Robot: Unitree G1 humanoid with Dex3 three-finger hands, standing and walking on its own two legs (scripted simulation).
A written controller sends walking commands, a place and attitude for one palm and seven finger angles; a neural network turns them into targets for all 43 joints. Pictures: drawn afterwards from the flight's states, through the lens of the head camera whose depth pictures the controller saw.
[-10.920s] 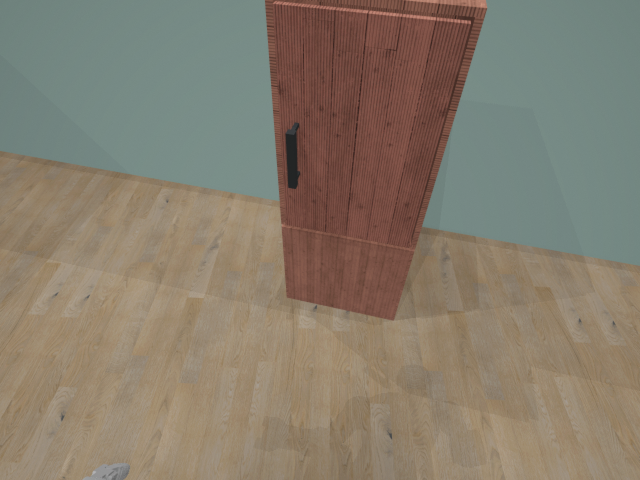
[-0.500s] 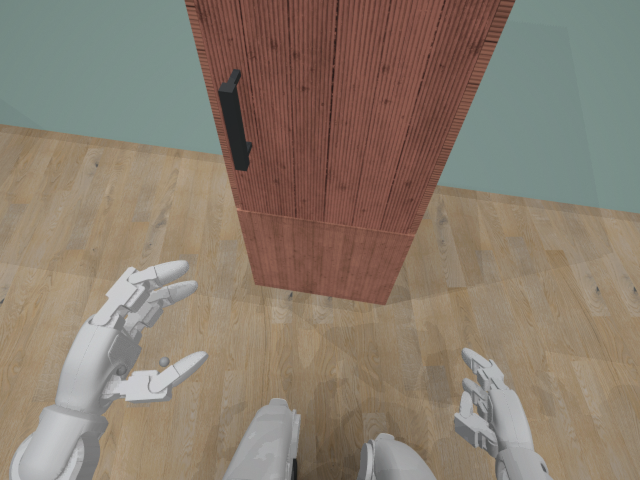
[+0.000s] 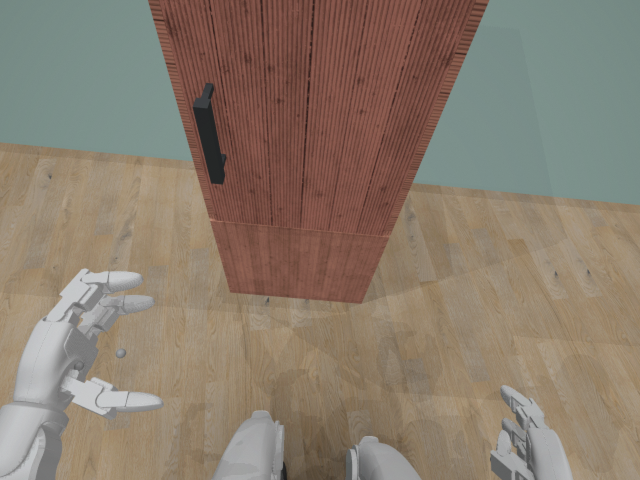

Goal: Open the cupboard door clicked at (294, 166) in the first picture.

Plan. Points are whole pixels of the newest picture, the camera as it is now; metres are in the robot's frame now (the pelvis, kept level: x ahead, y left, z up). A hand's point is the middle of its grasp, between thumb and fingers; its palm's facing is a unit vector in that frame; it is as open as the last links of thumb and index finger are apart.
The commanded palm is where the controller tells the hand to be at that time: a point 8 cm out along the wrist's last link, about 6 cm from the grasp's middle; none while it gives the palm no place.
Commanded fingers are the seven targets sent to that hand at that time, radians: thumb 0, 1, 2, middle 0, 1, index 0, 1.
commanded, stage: raise the hand with hooked fingers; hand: left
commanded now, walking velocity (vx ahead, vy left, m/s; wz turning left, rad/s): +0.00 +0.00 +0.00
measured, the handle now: (213, 136) +0.59 +0.20 +0.02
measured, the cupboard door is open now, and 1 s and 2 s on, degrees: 0 0 0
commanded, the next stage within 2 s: move the hooked fingers beside the handle in 0.92 s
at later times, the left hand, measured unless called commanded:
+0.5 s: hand (67, 312) +0.29 +0.30 +0.04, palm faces -0.02 -1.00 -0.06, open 14.0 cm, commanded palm +0.26 +0.34 +0.04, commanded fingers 0.00 -0.50 0.30 -0.30 -1.20 -0.30 -1.20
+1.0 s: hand (85, 320) +0.28 +0.28 +0.04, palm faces -0.01 -1.00 -0.06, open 14.0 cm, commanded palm +0.26 +0.32 +0.04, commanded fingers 0.00 -0.50 0.30 -0.30 -1.20 -0.30 -1.20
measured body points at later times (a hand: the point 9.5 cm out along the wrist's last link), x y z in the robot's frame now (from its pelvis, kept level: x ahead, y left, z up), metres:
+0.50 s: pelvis +0.00 +0.02 +0.00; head +0.10 +0.05 +0.44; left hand +0.28 +0.35 +0.04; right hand +0.16 -0.24 -0.07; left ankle +0.06 +0.08 -0.64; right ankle +0.00 -0.10 -0.64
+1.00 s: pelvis +0.00 +0.00 +0.00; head +0.09 +0.03 +0.44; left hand +0.27 +0.33 +0.05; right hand +0.16 -0.25 -0.07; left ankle +0.06 +0.08 -0.64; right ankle +0.00 -0.10 -0.64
